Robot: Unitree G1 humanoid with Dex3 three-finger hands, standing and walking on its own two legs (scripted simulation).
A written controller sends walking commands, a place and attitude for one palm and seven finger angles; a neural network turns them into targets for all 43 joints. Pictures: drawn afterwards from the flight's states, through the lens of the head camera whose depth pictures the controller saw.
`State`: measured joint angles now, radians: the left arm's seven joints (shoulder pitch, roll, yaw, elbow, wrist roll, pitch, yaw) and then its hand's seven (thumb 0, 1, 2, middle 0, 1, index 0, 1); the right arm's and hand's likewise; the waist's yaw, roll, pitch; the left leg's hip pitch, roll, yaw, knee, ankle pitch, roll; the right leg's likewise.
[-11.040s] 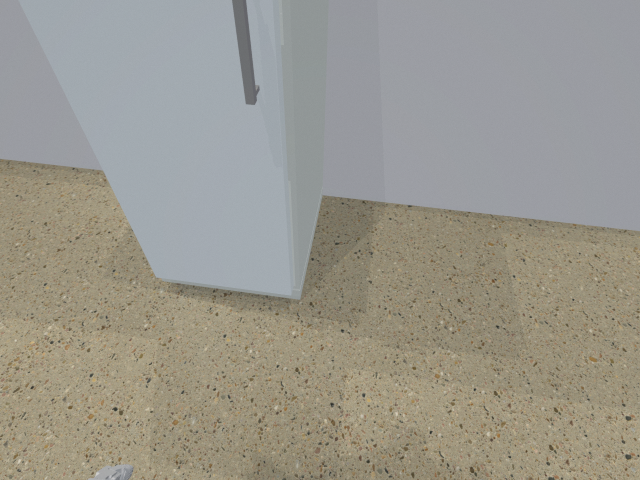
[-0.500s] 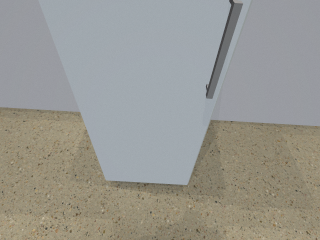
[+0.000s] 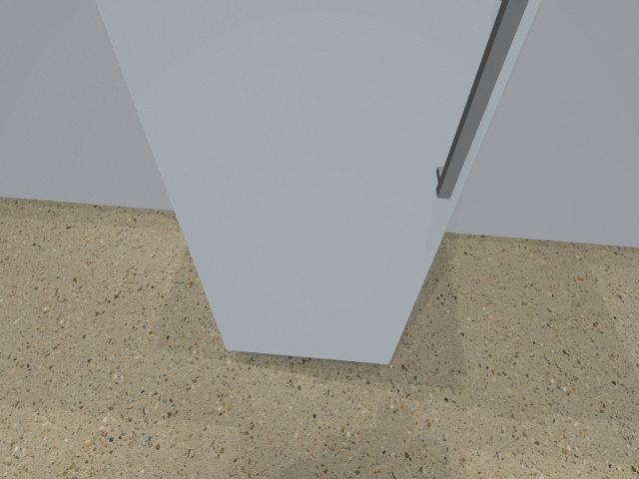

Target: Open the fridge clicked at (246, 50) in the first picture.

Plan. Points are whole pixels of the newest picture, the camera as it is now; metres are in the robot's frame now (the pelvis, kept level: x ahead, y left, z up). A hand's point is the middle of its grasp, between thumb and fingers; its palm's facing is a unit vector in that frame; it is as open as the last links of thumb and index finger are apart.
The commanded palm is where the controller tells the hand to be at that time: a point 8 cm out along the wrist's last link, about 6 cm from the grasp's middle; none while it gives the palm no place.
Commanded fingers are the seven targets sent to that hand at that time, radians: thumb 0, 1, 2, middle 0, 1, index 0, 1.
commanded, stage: come to a stop and stand still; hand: right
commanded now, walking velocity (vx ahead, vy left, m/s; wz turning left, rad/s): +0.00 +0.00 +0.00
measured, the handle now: (469, 107) +0.51 -0.15 +0.21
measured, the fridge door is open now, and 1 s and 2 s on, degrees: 0 0 0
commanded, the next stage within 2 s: look again from close up in 0.94 s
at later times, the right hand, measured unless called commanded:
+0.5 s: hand out of the picture +0.01 -0.15 -0.17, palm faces +0.03 +0.98 -0.21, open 7.4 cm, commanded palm none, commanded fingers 0.00 -0.90 -0.90 0.20 0.30 0.20 0.30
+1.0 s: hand out of the picture +0.00 -0.16 -0.17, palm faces +0.03 +0.97 -0.22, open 7.4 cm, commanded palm none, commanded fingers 0.00 -0.90 -0.90 0.20 0.30 0.20 0.30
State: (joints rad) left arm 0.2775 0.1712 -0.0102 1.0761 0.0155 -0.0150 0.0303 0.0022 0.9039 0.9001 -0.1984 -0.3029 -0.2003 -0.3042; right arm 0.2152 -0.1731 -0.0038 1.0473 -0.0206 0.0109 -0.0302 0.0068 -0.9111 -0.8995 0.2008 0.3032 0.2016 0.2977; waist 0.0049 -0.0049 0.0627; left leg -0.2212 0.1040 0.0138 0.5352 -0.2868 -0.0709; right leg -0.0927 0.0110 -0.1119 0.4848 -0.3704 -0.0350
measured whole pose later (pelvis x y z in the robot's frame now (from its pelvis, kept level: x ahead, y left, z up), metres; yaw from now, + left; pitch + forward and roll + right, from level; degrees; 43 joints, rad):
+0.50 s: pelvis -0.01 +0.03 +0.01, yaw -1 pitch -1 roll +0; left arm 0.23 0.18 0.00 1.10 0.01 -0.01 0.03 0.00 0.90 0.90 -0.20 -0.30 -0.20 -0.30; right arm 0.23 -0.19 0.00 1.08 -0.02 0.00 -0.02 0.01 -0.91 -0.90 0.20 0.30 0.20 0.30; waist -0.01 0.01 0.05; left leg -0.21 0.06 0.05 0.49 -0.25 -0.03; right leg -0.09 -0.04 -0.08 0.45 -0.33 0.01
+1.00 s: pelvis -0.02 +0.04 +0.01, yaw -1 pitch -1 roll +0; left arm 0.24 0.19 -0.01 1.12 0.01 -0.01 0.02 0.00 0.90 0.90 -0.20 -0.30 -0.20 -0.30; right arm 0.21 -0.21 -0.01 1.08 -0.02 0.00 -0.02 0.01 -0.91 -0.90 0.20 0.30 0.20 0.30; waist -0.01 0.02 0.06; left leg -0.21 0.06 0.06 0.45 -0.21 -0.02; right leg -0.11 -0.04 -0.07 0.42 -0.29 0.02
